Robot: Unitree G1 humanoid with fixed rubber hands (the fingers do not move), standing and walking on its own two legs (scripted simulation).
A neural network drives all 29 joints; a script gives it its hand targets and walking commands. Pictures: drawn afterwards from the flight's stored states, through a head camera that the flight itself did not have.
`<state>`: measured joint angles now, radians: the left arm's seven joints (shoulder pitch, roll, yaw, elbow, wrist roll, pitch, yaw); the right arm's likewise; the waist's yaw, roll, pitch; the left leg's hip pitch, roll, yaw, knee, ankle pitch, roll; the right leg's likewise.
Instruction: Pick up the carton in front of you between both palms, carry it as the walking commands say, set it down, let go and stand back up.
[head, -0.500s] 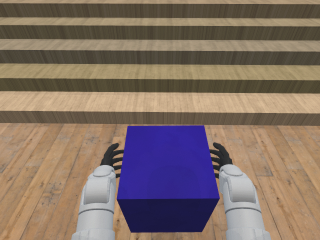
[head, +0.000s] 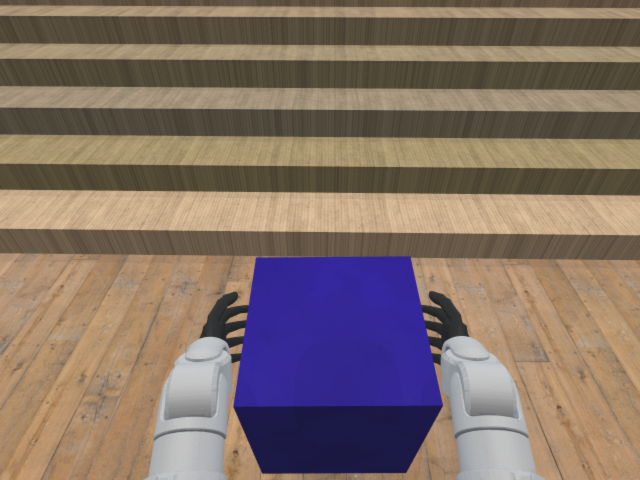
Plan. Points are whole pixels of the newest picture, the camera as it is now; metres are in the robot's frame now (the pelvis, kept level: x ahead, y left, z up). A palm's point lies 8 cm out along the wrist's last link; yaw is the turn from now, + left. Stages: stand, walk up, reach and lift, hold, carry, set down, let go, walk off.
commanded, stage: carry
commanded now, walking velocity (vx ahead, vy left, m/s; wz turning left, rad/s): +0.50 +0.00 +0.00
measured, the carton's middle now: (333, 368) +0.30 +0.00 -0.02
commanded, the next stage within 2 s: none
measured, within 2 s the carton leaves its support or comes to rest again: neither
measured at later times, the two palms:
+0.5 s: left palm (228, 248) +0.44 +0.15 +0.08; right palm (424, 243) +0.45 -0.14 +0.08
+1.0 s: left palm (243, 142) +0.77 +0.18 +0.09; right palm (383, 142) +0.76 -0.12 +0.09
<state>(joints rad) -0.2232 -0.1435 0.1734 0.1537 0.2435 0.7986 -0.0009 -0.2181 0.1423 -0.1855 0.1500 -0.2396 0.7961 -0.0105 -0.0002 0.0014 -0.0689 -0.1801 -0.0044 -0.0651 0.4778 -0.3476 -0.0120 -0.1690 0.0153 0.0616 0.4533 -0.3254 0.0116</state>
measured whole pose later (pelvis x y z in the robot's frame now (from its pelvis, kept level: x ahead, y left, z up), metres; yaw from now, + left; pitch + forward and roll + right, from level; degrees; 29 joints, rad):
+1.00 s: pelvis +0.49 +0.04 +0.00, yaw -2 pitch +5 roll -1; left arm -0.16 -0.13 0.09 -0.40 0.11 1.21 0.09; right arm -0.17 0.13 -0.12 -0.38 -0.08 1.19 -0.09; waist -0.03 0.00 -0.07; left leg -0.05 0.04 0.23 0.25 -0.29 0.02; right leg -0.62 -0.09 -0.15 0.65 -0.12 -0.01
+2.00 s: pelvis +1.14 +0.04 -0.01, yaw +1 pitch +7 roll -1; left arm -0.87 -0.02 0.33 -0.07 0.08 1.33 0.13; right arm -0.85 0.05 -0.31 -0.05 -0.07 1.29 -0.15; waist -0.06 0.00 0.07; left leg -0.23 0.00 0.14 0.49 -0.39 0.06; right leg -0.83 -0.05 -0.09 1.22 -0.36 -0.08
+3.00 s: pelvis +1.84 -0.27 +0.30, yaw -1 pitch +5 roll +4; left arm -0.95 -0.02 0.37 -0.03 0.16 1.35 0.09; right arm -1.10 -0.08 -0.26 0.17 0.01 1.33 -0.18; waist -0.05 -0.02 0.06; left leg -0.70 -0.05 0.00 1.60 -0.57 0.02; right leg -0.18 0.04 -0.01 0.51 -0.38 -0.09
